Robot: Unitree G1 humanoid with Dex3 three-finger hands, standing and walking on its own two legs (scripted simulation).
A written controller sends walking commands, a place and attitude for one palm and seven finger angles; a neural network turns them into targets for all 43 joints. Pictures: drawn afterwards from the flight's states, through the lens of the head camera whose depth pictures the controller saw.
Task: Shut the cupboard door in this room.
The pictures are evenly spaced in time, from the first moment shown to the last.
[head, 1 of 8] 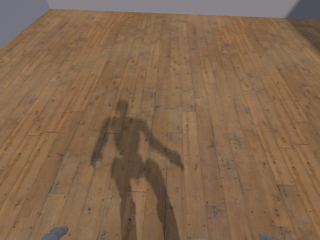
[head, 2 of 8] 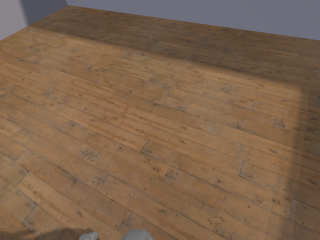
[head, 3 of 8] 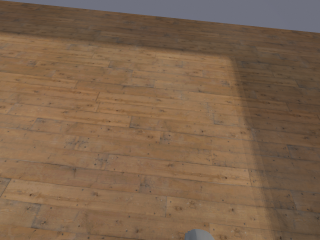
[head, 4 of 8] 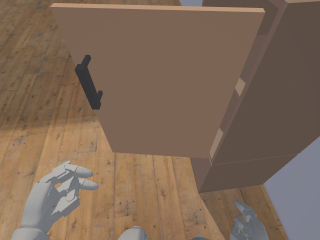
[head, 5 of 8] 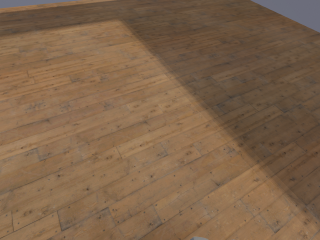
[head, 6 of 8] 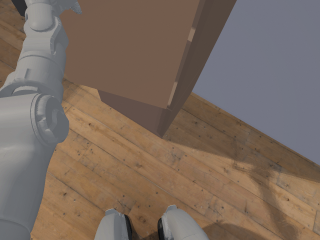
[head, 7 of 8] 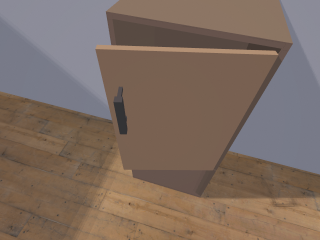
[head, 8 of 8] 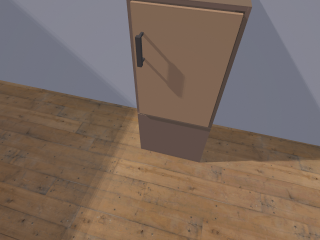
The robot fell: no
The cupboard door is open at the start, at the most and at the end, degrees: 78 78 0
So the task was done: yes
